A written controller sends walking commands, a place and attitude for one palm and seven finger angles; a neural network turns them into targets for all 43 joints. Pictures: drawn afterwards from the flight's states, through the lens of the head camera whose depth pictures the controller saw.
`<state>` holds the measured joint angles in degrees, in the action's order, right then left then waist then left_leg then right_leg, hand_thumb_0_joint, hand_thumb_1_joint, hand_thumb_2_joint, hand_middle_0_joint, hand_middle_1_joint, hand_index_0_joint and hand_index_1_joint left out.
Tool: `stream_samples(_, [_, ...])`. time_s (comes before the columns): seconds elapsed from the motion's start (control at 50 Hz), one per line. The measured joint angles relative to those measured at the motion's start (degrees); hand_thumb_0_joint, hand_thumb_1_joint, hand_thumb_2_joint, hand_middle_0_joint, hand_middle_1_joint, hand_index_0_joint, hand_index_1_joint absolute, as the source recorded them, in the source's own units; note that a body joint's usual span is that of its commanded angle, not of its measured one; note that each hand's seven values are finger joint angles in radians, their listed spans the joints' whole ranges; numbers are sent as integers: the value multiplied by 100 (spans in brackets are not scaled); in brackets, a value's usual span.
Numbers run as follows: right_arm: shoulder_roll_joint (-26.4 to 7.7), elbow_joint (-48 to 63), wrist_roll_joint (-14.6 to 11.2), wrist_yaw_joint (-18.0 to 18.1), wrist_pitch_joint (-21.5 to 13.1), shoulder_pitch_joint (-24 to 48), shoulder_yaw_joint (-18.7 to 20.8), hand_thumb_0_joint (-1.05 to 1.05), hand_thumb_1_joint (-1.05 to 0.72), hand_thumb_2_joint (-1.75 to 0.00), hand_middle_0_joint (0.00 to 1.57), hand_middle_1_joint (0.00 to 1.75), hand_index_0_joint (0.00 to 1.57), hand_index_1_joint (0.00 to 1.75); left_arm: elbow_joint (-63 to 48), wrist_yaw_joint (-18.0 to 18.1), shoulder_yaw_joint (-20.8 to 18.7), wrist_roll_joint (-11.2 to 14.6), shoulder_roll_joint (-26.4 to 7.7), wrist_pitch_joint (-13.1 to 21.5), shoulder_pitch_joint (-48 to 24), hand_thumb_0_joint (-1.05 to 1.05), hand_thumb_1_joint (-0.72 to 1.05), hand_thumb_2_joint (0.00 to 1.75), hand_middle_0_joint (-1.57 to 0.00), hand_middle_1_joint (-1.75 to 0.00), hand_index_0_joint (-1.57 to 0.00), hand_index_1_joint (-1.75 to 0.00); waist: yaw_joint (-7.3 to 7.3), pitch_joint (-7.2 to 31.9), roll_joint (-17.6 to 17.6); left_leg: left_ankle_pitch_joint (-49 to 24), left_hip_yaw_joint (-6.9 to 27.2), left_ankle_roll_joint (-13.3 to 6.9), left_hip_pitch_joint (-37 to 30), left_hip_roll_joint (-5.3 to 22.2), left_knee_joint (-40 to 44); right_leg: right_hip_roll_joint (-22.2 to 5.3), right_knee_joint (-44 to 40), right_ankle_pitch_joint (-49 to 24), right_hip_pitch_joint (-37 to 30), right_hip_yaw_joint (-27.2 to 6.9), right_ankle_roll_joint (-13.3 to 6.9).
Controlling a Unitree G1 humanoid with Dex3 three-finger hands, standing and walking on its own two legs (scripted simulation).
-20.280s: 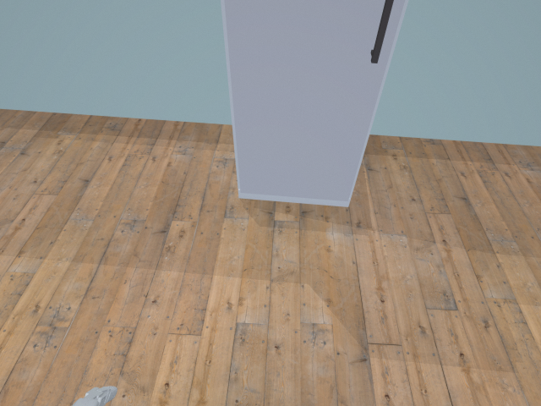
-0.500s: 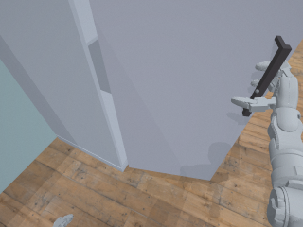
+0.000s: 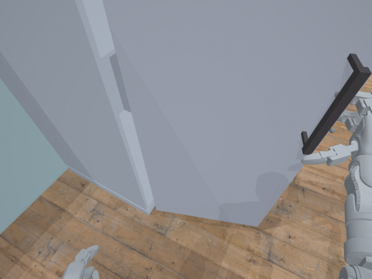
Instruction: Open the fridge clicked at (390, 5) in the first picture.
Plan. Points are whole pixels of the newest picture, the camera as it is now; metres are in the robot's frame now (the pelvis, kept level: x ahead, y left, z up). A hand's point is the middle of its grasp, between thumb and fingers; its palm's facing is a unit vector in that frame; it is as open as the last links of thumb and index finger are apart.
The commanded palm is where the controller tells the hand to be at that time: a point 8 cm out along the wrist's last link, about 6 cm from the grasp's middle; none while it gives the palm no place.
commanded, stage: slip the hand off the handle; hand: right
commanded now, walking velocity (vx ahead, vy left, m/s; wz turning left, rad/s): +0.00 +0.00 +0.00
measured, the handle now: (327, 111) +0.44 -0.26 +0.15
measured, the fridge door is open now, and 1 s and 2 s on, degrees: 71 71 71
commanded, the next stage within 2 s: draw the hand back to the body in 1.22 s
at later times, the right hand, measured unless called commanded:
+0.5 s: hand out of the picture +0.36 -0.31 +0.15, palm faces +0.29 +0.94 -0.20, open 14.7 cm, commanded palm +0.31 -0.34 +0.15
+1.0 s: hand out of the picture +0.27 -0.29 +0.14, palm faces +0.30 +0.93 -0.19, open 14.7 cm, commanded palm +0.23 -0.33 +0.15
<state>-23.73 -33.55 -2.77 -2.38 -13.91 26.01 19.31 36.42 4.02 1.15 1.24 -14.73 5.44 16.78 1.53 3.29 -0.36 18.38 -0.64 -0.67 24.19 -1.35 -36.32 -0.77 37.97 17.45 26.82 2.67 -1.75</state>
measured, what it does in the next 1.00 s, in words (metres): stands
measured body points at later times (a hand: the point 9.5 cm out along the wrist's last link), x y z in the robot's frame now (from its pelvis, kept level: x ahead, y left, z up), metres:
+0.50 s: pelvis +0.01 -0.01 +0.00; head +0.03 -0.02 +0.45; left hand +0.15 +0.23 -0.10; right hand +0.33 -0.36 +0.16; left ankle +0.00 +0.11 -0.72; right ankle +0.02 -0.10 -0.72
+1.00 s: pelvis -0.01 +0.00 +0.00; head -0.01 +0.01 +0.45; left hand +0.17 +0.23 -0.08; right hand +0.24 -0.34 +0.15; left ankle +0.00 +0.11 -0.72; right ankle +0.02 -0.10 -0.72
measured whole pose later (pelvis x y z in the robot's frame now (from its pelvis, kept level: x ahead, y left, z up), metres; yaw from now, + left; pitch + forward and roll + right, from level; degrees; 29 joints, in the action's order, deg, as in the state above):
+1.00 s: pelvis -0.01 +0.00 +0.00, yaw -3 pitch +2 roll +1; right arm -22.8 -10.9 -11.0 -10.4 -10.8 3.0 21.2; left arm 35.9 6.1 2.7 2.2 -14.9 8.9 14.4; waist -2.7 4.0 -1.8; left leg 19.2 -3.1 -0.9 20.5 -0.7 -37.2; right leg 0.0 39.6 17.7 24.4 0.2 -1.5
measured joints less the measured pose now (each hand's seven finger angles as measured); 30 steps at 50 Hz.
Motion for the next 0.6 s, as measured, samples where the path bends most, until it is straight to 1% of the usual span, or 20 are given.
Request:
stream_samples(0.1, [-74,337,-92,-187,52,-301,124,-2,55,-20,28,116,26,115,-54,18,-10,5,11,-21,-67,0,90,90,-20,-30,-21,-30,-124,38,2,87,-45,30,-84,27,15,30,64,109,-24,-47,-25])
stream_samples(0.22, [-129,557,-243,-507,155,-413,112,-2,56,-20,26,115,25,115,14,51,-12,30,5,-39,-90,0,90,90,-20,-30,-21,-30,-245,87,-4,162,-133,64,-158,71,22,81,151,197,-18,-134,-54])
stream_samples(0.32, [-177,672,-339,-690,234,-553,185,-2,56,-20,26,115,25,115,-8,58,2,36,9,-47,-80,0,90,90,-20,-30,-21,-30,-252,122,-44,180,-139,89,-177,90,16,100,191,231,-16,-141,-75])
stream_samples(0.46, [-281,686,-412,-839,228,-655,384,-2,56,-20,26,115,25,115,-39,70,47,32,34,-58,4,1,90,90,-20,-30,-21,-30,-233,135,-62,175,-134,97,-133,95,-37,104,238,224,24,-134,-85])
stream_samples(0.5, [-268,812,-454,-854,223,-755,367,-2,56,-20,25,115,25,115,-50,57,37,36,32,-48,54,1,90,90,-20,-30,-21,-30,-238,141,-79,166,-136,97,-131,94,-42,102,247,215,28,-137,-83])
stream_samples(0.6, [-110,1226,-562,-881,230,-1132,233,-2,56,-20,25,115,25,115,-43,50,45,52,7,-7,117,1,90,90,-20,-30,-21,-30,-256,142,-121,149,-135,95,-162,100,-63,108,245,187,-13,-135,-86])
